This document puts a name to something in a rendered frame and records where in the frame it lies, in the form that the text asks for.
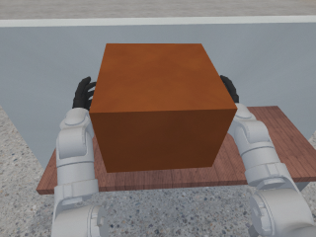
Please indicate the right robot upper arm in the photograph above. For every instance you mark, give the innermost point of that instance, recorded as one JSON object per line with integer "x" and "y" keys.
{"x": 281, "y": 213}

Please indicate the left robot forearm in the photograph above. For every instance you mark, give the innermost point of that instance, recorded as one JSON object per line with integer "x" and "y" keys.
{"x": 74, "y": 161}

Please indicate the right robot forearm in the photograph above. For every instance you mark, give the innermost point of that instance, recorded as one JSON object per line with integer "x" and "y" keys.
{"x": 263, "y": 167}

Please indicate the left robot hand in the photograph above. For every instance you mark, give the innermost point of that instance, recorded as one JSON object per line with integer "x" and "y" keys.
{"x": 82, "y": 96}

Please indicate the left robot upper arm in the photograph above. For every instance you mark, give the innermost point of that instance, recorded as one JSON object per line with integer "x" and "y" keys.
{"x": 82, "y": 221}

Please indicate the right robot hand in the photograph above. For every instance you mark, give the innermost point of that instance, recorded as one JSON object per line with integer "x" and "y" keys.
{"x": 230, "y": 88}

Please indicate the table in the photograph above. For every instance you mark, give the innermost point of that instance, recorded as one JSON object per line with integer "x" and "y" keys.
{"x": 228, "y": 169}

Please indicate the carton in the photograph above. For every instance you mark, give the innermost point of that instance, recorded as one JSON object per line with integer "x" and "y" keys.
{"x": 159, "y": 106}

